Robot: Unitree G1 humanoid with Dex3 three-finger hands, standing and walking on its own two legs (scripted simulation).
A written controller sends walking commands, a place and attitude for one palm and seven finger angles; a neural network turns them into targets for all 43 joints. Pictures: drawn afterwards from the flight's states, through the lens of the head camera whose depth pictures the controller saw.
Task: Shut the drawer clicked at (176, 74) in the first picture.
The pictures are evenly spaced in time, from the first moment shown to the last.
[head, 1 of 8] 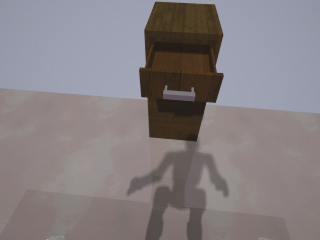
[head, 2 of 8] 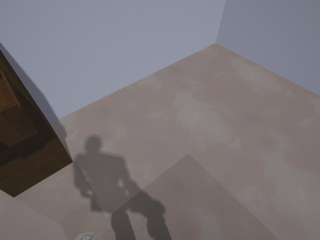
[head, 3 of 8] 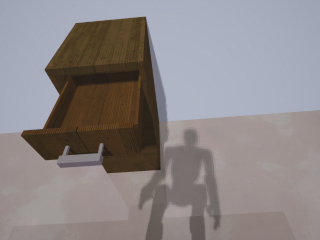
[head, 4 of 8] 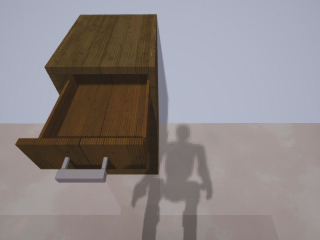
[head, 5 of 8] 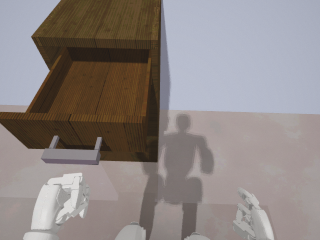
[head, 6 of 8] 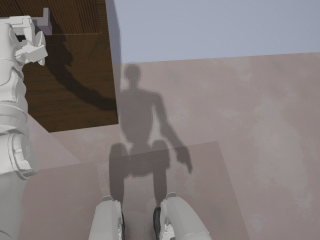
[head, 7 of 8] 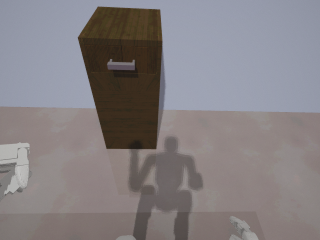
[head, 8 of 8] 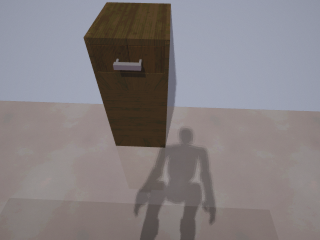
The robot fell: no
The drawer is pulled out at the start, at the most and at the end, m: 0.29 0.29 0.00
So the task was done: yes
